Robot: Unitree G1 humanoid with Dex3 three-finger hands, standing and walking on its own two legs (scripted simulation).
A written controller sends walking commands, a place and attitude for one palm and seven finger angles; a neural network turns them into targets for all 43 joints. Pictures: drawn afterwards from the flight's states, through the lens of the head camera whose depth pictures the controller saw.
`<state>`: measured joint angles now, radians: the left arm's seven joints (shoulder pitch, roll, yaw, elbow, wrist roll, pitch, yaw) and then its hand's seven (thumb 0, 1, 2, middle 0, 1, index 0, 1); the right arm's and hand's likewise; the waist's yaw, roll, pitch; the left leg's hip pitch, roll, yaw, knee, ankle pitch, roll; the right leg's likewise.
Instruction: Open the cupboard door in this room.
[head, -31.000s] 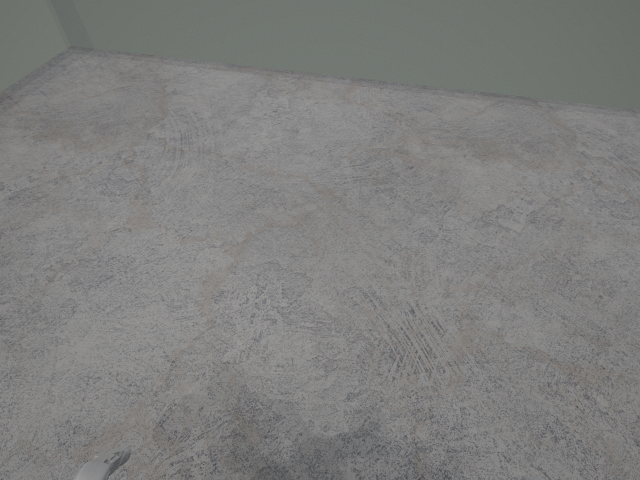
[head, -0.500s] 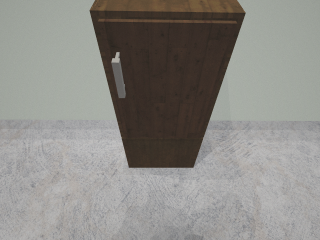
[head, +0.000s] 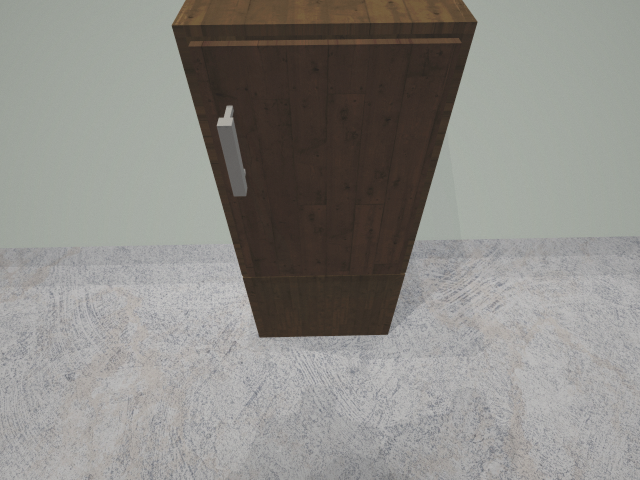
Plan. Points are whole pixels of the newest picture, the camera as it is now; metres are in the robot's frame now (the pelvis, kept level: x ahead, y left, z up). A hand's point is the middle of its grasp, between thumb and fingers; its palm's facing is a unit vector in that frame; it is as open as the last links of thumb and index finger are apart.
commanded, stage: shuffle to correct the standing spot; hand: left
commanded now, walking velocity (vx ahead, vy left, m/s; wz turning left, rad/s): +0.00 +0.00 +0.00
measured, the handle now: (235, 152) +0.61 +0.19 +0.06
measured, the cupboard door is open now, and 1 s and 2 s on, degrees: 0 0 0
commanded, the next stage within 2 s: come to a stop and stand still in 0.30 s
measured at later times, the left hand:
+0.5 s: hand out of the picture +0.04 +0.16 -0.19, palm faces +0.03 -0.98 -0.18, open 7.4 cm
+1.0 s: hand out of the picture +0.10 +0.18 -0.19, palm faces +0.13 -0.97 -0.23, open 7.4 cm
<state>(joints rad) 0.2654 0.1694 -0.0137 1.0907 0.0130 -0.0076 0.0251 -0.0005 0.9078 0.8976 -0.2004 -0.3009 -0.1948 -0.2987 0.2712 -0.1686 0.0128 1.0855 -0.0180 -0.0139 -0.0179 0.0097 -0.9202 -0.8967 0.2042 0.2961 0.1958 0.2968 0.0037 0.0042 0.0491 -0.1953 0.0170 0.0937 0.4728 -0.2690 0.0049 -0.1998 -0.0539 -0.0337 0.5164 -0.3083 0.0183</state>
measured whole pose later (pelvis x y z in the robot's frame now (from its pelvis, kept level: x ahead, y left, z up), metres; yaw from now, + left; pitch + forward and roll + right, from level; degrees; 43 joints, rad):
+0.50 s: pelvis +0.07 -0.02 -0.01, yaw +2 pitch +1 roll +0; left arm 0.30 0.17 0.03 1.11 0.02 0.01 0.01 0.00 0.91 0.90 -0.20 -0.30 -0.19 -0.30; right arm 0.34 -0.12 0.00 1.08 -0.04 -0.06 -0.04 0.01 -0.91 -0.90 0.20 0.30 0.20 0.30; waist -0.03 -0.03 0.05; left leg -0.18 0.06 0.05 0.59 -0.43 -0.02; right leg -0.39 -0.03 -0.09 0.99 -0.57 -0.03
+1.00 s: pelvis +0.07 -0.01 -0.01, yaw +5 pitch -1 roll +0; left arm 0.23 0.20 0.03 0.99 0.02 0.03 0.05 0.00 0.91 0.90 -0.20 -0.30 -0.20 -0.30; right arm 0.12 -0.19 -0.04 0.92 -0.02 0.02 -0.01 0.01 -0.92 -0.90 0.20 0.30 0.19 0.30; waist 0.02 -0.03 0.06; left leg -0.30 0.00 0.09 0.63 -0.33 0.02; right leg -0.32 -0.08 -0.12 0.65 -0.31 0.01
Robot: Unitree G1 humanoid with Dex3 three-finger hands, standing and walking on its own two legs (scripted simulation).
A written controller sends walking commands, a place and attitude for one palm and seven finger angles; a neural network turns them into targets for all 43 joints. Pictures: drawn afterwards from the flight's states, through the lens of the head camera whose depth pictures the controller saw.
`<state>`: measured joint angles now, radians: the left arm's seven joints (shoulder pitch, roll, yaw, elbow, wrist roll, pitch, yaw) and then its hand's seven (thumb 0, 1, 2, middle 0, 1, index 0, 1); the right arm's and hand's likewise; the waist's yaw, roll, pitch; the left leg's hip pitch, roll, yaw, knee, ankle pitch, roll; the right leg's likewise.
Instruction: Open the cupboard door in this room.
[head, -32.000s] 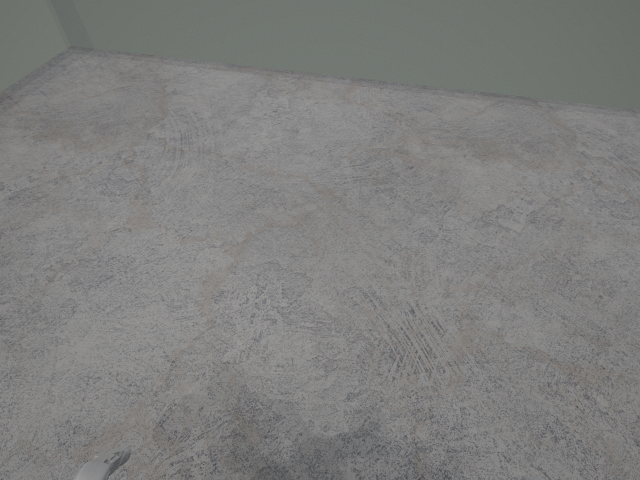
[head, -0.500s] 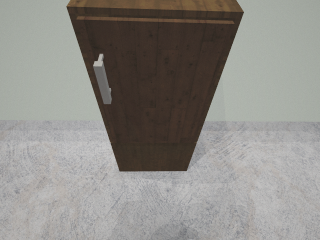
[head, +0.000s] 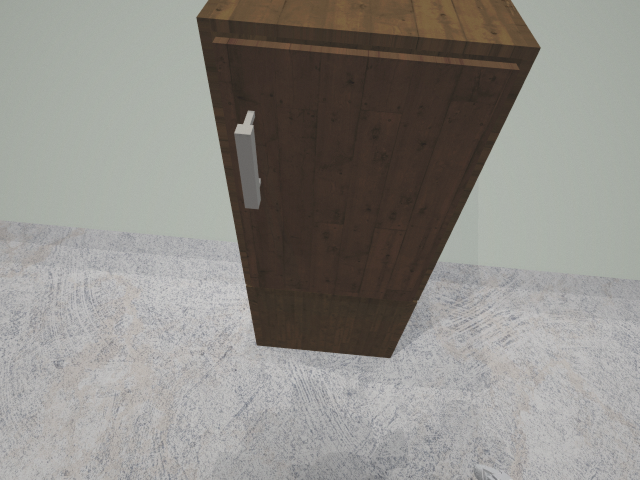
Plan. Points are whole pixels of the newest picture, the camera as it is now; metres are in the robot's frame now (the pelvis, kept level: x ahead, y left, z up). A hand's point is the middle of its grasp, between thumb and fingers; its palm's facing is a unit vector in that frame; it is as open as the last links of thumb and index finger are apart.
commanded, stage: come to a stop and stand still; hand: left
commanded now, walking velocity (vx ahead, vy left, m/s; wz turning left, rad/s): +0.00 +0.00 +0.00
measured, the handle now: (251, 161) +0.55 +0.16 +0.07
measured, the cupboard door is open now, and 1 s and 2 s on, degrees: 0 0 0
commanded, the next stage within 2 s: look again from close up in 0.48 s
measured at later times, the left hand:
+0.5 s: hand out of the picture +0.01 +0.22 -0.15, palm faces -0.04 -0.97 -0.23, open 7.4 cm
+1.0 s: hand out of the picture +0.01 +0.19 -0.15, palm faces -0.04 -0.98 -0.21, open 7.3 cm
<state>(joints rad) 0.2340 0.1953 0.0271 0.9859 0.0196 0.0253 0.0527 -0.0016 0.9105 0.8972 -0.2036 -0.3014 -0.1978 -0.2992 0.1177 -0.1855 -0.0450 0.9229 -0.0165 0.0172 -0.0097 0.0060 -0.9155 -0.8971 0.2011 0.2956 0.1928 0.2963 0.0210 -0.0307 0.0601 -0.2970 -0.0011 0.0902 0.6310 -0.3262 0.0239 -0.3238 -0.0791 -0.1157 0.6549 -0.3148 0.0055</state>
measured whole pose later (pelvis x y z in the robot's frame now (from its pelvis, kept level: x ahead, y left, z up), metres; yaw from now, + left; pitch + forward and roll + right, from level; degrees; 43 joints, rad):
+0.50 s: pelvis -0.02 +0.04 +0.01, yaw -2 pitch -1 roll +1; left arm 0.29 0.16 -0.01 1.02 0.02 0.02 0.02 0.00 0.91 0.90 -0.20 -0.30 -0.19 -0.30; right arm 0.31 -0.22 -0.01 1.00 -0.02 0.01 -0.02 0.00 -0.93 -0.90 0.20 0.30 0.20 0.30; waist 0.00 0.03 0.01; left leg -0.23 -0.07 0.16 0.42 -0.20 0.11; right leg -0.26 -0.04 -0.01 0.52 -0.25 0.01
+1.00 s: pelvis +0.00 +0.02 +0.02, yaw -2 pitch +0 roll +1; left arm 0.28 0.14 -0.03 1.11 0.01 -0.01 0.03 0.00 0.92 0.90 -0.20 -0.30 -0.19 -0.30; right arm 0.28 -0.16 0.02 1.11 -0.02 -0.02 -0.02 0.01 -0.92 -0.90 0.20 0.30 0.20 0.30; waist 0.00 0.02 0.01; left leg -0.18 -0.04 0.14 0.39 -0.21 0.07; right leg -0.20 -0.01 -0.03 0.46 -0.26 -0.02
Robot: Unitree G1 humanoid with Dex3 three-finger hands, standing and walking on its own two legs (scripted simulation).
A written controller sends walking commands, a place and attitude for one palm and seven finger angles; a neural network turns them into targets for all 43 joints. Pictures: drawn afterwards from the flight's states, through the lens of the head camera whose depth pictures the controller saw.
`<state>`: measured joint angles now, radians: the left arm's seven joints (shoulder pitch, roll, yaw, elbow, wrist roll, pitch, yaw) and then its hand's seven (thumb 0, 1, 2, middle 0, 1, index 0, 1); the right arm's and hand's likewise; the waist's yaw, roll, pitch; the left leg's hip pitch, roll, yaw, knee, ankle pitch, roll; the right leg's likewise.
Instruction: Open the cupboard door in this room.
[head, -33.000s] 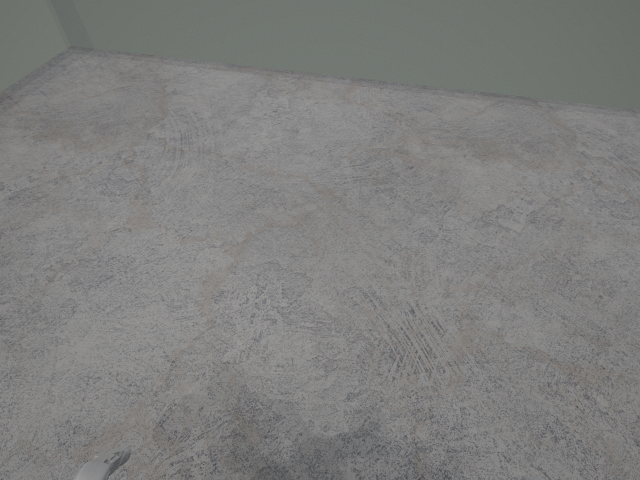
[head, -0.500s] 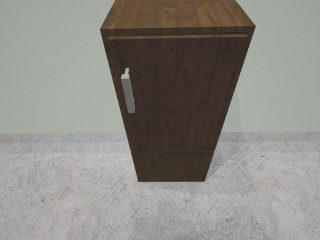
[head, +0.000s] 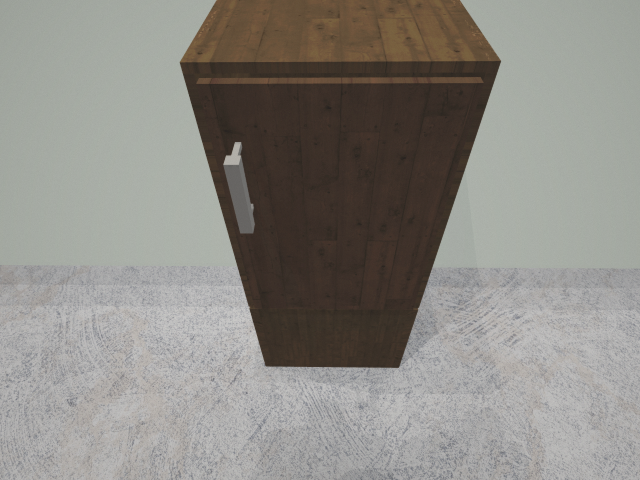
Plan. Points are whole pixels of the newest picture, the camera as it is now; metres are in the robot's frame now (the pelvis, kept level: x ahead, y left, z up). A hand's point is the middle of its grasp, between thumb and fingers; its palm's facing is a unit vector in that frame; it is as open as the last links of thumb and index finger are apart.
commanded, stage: look again from close up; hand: left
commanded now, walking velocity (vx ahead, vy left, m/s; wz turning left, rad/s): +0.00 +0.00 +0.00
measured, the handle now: (242, 189) +0.54 +0.16 +0.05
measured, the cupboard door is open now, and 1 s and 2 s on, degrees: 0 0 0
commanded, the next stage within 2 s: raise the hand with hooked fingers in 0.04 s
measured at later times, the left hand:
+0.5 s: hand (211, 412) +0.21 +0.15 -0.02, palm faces +0.02 -1.00 -0.01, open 8.2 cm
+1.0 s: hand (153, 400) +0.21 +0.22 +0.00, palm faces +0.07 -1.00 -0.02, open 11.2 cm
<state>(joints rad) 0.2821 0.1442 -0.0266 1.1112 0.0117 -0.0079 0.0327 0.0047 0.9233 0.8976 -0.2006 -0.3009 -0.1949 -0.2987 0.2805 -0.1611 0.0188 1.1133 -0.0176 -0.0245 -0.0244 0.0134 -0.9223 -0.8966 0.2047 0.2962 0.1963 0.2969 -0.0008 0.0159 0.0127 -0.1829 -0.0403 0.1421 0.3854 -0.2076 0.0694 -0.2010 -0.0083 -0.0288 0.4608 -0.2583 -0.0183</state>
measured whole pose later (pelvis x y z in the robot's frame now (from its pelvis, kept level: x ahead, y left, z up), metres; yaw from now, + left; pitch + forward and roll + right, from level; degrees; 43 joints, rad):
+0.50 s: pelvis +0.00 -0.04 -0.05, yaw +3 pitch +10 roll +2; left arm 0.32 0.21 0.17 0.24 -0.26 -0.52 -0.32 0.00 0.69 0.80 -0.21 -0.45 -0.21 -0.44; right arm 0.15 -0.27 -0.05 0.59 0.01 -0.23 0.00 0.02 -0.91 -0.90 0.20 0.30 0.20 0.30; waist -0.02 -0.06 -0.12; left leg -0.62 0.00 0.08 0.86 -0.41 0.02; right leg -0.60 0.00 -0.09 0.90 -0.47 -0.08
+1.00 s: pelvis -0.02 -0.02 -0.05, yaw +2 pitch +11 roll -1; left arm 0.28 0.30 0.31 0.12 -0.38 -0.30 -0.36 0.00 0.10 0.55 -0.26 -0.82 -0.25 -0.82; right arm 0.30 -0.21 0.04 0.58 0.04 -0.19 -0.06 0.02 -0.91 -0.90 0.21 0.30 0.20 0.30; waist -0.02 0.02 -0.09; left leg -0.70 0.02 0.06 0.93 -0.42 0.04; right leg -0.65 0.02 -0.11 0.90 -0.44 -0.05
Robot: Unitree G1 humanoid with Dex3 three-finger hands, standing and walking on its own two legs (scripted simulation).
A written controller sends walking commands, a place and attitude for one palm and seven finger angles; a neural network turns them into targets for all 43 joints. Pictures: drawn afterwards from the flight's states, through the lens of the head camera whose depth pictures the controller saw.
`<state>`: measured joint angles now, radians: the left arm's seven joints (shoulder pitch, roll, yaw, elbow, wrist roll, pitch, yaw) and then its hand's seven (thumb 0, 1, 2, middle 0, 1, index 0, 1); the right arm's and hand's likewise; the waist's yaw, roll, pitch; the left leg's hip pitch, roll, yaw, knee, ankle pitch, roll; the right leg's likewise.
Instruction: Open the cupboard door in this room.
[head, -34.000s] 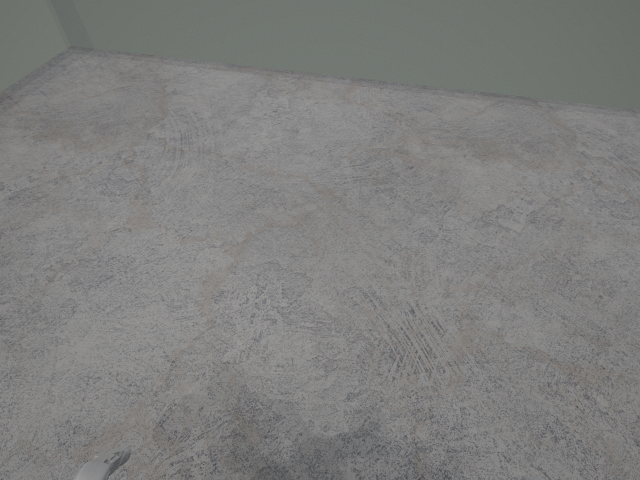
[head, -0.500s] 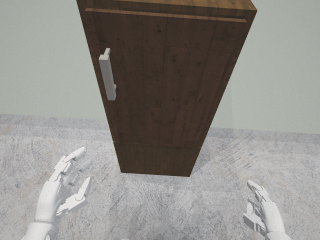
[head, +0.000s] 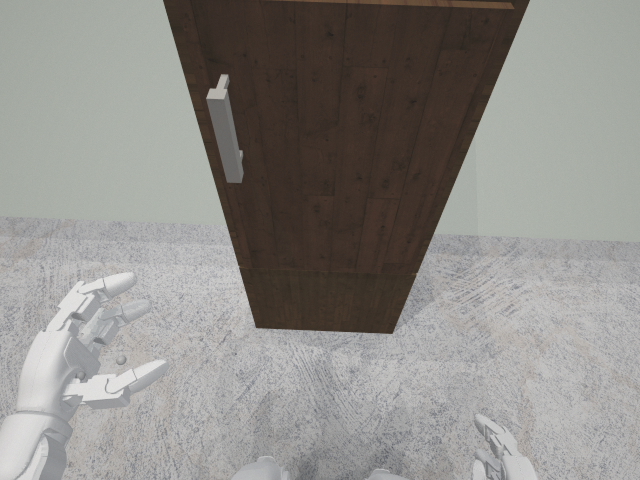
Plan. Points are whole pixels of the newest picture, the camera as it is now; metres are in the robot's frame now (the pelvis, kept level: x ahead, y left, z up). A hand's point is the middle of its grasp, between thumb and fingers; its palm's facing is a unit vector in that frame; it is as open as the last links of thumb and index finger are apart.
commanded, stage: raise the hand with hooked fingers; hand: left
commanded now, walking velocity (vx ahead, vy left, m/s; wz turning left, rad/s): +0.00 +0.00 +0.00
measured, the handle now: (229, 131) +0.57 +0.16 +0.10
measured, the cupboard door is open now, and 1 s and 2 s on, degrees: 0 0 0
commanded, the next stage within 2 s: move the hooked fingers beside the handle in 1.24 s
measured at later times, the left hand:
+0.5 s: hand (52, 315) +0.27 +0.30 +0.09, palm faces +0.03 -1.00 -0.05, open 13.8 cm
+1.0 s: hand (51, 279) +0.30 +0.30 +0.12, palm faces +0.00 -1.00 -0.02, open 14.0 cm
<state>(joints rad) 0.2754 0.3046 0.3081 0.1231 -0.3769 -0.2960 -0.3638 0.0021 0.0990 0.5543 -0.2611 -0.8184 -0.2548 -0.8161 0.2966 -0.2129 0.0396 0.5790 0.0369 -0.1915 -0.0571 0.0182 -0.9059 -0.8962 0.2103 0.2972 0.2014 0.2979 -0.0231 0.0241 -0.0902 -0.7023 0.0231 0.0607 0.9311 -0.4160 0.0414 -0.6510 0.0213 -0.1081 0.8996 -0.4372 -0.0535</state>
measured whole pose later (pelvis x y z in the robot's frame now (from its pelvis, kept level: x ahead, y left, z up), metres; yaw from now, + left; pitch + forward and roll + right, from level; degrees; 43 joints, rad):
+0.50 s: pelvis +0.00 +0.04 +0.02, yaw +1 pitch +6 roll -3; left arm 0.05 0.40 0.33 0.26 -0.33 -0.19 -0.41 -0.01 -0.44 0.32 -0.30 -1.17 -0.29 -1.16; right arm 0.24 -0.26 0.07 0.56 0.05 -0.22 -0.07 0.02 -0.91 -0.90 0.21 0.30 0.20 0.30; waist 0.01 0.03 -0.07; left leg -0.55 -0.02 0.06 0.81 -0.37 0.09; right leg -0.47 -0.01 -0.11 0.74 -0.38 0.00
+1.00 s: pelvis +0.01 +0.03 +0.03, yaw +0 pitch +5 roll -2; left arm -0.06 0.44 0.41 0.38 -0.35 -0.17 -0.50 -0.02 -0.50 0.30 -0.30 -1.20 -0.29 -1.20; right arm 0.30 -0.29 0.05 0.58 0.04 -0.19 -0.07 0.02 -0.91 -0.90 0.21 0.30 0.20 0.30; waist 0.00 0.01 -0.05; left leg -0.47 -0.01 0.07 0.71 -0.34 0.07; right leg -0.41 0.01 -0.09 0.66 -0.34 -0.02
